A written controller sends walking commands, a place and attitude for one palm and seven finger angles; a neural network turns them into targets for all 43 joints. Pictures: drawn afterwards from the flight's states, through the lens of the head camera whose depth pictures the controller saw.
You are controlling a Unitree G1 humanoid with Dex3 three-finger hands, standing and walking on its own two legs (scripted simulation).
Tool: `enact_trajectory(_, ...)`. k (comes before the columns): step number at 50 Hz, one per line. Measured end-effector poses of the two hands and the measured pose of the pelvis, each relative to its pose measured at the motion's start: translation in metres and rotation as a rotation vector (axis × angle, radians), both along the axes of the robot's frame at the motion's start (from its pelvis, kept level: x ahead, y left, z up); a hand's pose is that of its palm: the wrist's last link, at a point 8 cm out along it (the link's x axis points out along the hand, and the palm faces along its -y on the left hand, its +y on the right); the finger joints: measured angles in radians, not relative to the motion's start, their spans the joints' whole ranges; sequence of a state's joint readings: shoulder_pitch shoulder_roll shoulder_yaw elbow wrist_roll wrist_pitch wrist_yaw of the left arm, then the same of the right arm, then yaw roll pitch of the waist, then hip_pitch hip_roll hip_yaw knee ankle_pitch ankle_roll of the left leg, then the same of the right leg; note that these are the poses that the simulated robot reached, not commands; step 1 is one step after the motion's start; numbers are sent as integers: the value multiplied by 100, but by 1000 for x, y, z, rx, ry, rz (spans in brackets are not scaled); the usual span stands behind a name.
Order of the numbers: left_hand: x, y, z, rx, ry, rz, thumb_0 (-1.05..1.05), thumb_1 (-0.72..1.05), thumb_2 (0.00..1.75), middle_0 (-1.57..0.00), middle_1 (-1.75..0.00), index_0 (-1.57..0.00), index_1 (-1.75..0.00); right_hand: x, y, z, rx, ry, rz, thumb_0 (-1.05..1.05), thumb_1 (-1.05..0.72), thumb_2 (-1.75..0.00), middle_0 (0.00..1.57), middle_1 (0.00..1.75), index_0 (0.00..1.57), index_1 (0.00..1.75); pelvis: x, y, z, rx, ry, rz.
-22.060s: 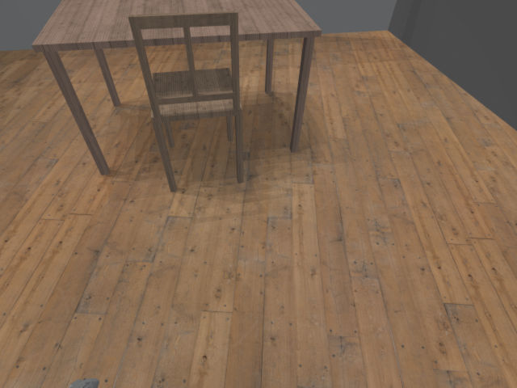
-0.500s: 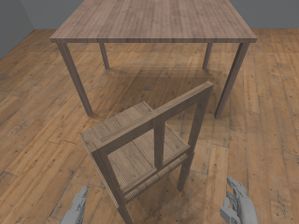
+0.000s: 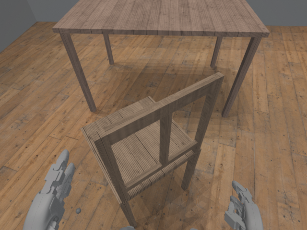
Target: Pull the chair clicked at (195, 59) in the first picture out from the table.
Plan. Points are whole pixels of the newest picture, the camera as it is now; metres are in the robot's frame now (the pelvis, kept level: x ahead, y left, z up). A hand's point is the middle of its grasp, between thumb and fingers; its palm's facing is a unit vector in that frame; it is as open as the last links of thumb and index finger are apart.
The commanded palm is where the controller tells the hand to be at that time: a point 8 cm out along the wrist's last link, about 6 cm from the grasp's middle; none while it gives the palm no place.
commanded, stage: draw the hand back to the body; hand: left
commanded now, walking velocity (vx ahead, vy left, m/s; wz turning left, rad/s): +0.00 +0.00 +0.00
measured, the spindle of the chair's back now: (164, 141) +0.38 +0.00 -0.01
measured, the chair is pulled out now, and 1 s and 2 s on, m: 0.57 0.57 0.57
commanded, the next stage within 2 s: step back with the hand held close in 1.24 s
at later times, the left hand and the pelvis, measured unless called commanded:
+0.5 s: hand (30, 179) +0.18 +0.24 +0.15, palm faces +0.33 -0.85 -0.41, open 14.5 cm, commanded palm +0.14 +0.28 +0.19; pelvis +0.03 +0.01 +0.06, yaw +0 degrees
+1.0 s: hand (10, 122) +0.25 +0.27 +0.23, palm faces +0.46 -0.78 -0.42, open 8.0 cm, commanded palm +0.19 +0.30 +0.25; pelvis +0.05 +0.00 +0.07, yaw -2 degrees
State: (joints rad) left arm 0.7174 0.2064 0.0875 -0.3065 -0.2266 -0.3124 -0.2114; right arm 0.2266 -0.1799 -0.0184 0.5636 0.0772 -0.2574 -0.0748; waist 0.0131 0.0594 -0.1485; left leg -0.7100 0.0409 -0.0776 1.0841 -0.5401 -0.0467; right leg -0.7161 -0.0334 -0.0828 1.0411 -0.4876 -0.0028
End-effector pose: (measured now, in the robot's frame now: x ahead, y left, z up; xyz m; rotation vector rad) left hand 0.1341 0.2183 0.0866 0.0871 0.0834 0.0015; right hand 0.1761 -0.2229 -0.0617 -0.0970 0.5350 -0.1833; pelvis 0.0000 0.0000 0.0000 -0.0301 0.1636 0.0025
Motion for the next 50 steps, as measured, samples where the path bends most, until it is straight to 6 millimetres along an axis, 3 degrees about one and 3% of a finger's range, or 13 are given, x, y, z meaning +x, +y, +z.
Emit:
enact_trajectory(9,0,20,28,16,3,45,-1,-51,21,-1,-1,-1,-1,4,4,21,-1,-56,-11,1,-90,-90,20,30,20,30,6,2,16,-3,-53,0)
enact_trajectory(11,1,26,36,118,28,93,-1,-48,23,-1,-2,-1,-1,6,5,27,-18,-47,-4,1,-90,-90,20,30,20,30,8,2,21,-1,-76,-5)
enact_trajectory(15,0,38,53,251,76,228,-1,-38,28,-3,-4,-3,-3,13,9,40,-37,-23,7,1,-90,-90,20,30,20,30,13,5,36,-1,-128,-3)
enact_trajectory(24,10,55,86,334,43,350,-1,-9,42,-7,-10,-7,-9,33,24,59,-46,1,77,1,-90,-90,20,30,20,30,26,10,59,12,-197,-1)
enact_trajectory(33,37,69,120,378,-66,395,0,23,57,-11,-17,-11,-16,51,29,64,-38,26,122,1,-90,-90,20,30,20,30,40,9,69,19,-221,-11)
enact_trajectory(45,66,81,164,429,-222,443,1,66,78,-17,-26,-18,-25,55,12,60,-47,87,110,1,-90,-90,20,30,20,30,50,4,73,18,-231,-23)
enact_trajectory(50,72,81,164,419,-223,441,1,79,85,-19,-28,-19,-27,51,4,57,-41,114,86,1,-90,-90,20,30,20,30,51,2,74,18,-228,-29)
